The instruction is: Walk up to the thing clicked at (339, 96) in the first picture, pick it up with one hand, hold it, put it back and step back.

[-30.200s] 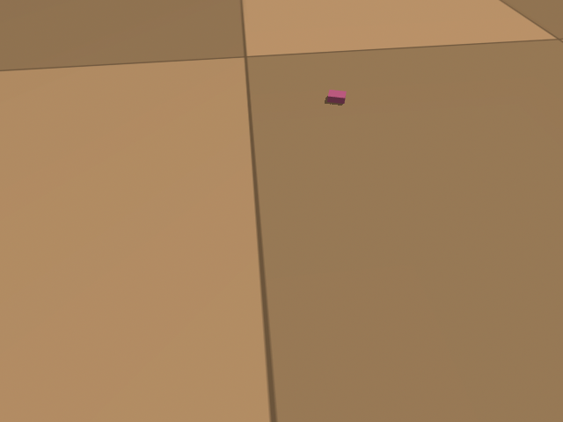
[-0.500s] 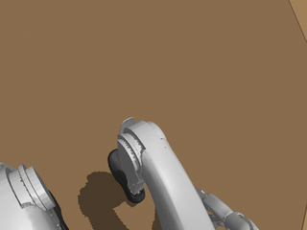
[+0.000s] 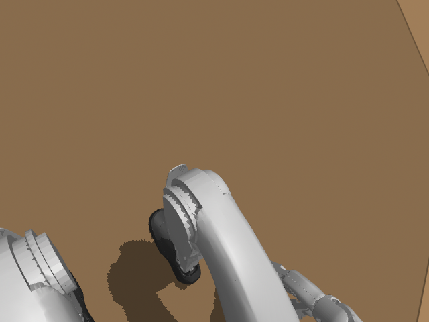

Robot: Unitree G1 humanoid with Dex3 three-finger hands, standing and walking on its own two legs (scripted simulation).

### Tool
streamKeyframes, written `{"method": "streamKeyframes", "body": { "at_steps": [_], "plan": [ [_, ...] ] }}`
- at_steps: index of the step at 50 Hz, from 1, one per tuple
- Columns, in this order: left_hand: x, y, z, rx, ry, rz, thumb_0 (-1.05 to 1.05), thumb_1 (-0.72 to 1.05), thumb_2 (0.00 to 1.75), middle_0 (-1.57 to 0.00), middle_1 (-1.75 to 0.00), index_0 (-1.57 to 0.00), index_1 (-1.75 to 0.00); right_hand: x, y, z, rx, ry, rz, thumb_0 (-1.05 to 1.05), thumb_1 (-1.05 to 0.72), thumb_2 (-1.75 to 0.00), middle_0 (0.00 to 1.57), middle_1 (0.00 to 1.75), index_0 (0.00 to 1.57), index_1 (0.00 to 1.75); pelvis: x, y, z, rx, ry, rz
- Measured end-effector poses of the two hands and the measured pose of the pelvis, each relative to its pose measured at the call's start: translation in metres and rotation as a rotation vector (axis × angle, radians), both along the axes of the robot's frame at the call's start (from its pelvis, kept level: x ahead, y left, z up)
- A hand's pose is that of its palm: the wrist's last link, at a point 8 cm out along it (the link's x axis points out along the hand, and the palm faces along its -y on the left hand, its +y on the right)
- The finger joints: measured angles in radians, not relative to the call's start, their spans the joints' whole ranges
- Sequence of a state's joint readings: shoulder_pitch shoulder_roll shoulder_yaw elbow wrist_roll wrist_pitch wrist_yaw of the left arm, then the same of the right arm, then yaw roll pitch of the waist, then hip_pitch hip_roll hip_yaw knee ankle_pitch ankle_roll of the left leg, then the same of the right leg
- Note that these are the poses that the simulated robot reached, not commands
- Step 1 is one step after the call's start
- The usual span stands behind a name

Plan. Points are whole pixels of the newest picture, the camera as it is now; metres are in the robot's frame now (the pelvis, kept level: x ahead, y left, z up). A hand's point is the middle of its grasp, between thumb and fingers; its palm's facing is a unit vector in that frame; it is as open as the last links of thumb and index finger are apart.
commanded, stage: close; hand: left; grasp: from above
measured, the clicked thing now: out of the picture +0.46 +0.36 -0.30
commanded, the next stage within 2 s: settle in 0.86 s
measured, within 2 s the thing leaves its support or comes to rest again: leaves its support in 1.30 s
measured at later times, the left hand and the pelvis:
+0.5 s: hand out of the picture +0.45 +0.34 -0.27, palm faces -0.42 -0.19 -0.89, open 11.4 cm; pelvis +0.00 +0.00 +0.00, yaw +0 degrees
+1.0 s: hand out of the picture +0.45 +0.35 -0.26, palm faces -0.42 -0.19 -0.89, open 11.4 cm; pelvis +0.00 +0.00 +0.00, yaw +0 degrees
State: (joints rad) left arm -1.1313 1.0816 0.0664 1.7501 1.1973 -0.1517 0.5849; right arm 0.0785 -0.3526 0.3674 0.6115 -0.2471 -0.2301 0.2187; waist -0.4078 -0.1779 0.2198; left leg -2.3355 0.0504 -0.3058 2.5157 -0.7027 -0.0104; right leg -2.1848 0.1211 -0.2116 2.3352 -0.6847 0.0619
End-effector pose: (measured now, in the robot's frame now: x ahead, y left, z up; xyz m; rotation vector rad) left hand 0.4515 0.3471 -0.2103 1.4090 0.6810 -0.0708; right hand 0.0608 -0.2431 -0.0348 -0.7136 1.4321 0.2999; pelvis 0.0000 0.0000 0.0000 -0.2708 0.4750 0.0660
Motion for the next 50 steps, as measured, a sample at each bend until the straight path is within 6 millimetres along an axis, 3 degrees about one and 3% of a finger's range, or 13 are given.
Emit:
{"method": "streamKeyframes", "body": {
  "at_steps": [13,50],
  "plan": [
    [0.0,0.0002,0.001,-0.002,-0.012,-0.007,0.0,-0.09,0.67,-0.35,-0.82,-0.38,-0.78,-0.0056,0.0022,-0.0036,0.005,0.008,-0.003,0.0,-0.9,-0.9,0.2,0.3,0.2,0.3,-0.0021,-0.0002,-0.0013,0.002,-0.01,-0.003],
    [0.0049,0.0024,0.005,0.003,-0.023,-0.005,0.01,-0.1,0.47,-0.53,-0.62,-0.57,-0.58,-0.002,0.0035,-0.0033,-0.005,0.006,-0.002,0.0,-0.9,-0.9,0.2,0.29,0.2,0.3,-0.0011,0.0008,0.0005,-0.001,-0.004,-0.003]
  ]
}}
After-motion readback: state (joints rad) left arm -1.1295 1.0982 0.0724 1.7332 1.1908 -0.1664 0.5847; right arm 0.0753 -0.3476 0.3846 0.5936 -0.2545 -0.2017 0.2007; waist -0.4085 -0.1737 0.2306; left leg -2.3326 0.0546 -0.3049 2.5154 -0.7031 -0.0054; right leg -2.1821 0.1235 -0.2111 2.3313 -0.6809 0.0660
